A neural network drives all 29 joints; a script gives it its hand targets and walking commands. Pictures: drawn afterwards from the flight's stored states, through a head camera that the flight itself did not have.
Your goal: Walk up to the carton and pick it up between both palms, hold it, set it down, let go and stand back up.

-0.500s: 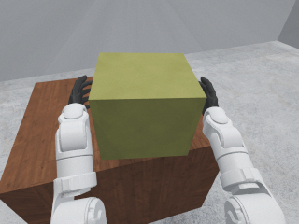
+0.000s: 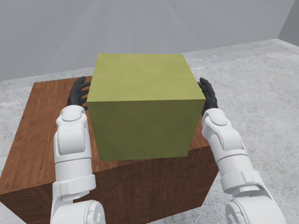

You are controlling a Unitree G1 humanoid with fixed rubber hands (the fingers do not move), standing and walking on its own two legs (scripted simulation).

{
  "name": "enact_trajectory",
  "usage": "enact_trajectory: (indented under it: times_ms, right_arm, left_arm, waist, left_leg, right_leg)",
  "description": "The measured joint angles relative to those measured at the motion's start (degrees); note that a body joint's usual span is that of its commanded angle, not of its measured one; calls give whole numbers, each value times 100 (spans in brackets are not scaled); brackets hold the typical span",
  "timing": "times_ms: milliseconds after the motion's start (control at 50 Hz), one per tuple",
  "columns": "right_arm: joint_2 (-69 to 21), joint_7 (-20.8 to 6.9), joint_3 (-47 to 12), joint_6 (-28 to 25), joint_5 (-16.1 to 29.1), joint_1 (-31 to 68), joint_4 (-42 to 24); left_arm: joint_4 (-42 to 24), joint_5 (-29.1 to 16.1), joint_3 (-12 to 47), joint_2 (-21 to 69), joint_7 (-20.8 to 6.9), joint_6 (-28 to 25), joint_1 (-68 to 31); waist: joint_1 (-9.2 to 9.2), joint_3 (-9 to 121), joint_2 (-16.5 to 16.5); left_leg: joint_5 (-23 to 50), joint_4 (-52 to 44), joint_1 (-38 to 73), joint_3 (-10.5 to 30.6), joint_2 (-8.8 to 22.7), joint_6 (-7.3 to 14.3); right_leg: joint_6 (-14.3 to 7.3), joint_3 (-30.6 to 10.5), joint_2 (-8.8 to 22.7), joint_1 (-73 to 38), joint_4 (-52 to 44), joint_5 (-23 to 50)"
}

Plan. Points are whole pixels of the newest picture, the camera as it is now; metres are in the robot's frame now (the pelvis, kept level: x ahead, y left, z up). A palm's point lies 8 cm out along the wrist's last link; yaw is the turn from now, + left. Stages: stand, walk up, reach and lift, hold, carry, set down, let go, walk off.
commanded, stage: hold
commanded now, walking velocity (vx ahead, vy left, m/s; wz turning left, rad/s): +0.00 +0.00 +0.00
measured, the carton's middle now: (142, 105) +0.41 +0.01 +0.15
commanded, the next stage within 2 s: none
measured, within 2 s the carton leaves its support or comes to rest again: neither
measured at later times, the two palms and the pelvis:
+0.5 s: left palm (76, 107) +0.35 +0.18 +0.19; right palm (208, 107) +0.35 -0.16 +0.18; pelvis +0.00 +0.00 +0.00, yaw +0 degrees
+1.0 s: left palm (74, 105) +0.36 +0.18 +0.20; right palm (207, 101) +0.36 -0.15 +0.19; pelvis +0.00 +0.00 +0.00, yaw +0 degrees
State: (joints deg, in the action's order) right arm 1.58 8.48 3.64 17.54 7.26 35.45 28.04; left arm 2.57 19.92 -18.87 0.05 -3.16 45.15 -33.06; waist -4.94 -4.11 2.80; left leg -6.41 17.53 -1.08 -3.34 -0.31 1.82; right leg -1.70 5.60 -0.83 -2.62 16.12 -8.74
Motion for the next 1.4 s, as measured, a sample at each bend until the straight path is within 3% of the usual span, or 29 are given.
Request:
enact_trajectory:
  times_ms: [1000,1140,1400]
  right_arm:
    - [-11,-1,85,109,-35,205,53]
    - [1,73,-53,151,130,20,-176]
    - [66,117,-182,143,142,-191,-415]
  left_arm:
    - [119,-40,17,-107,14,23,-144]
    - [-150,-54,54,-66,-4,38,114]
    - [-313,-45,41,39,-13,59,188]
  waist:
    - [28,134,172]
    - [-59,98,125]
    - [-10,-51,-98]
  left_leg:
    - [-15,-3,-32,8,20,-20]
    - [-91,61,27,38,15,-28]
    - [-28,7,43,-9,9,3]
  right_leg:
    - [-24,4,-23,17,-35,-3]
    - [-9,31,-20,-92,-57,-40]
    - [6,-14,-11,-65,-52,9]
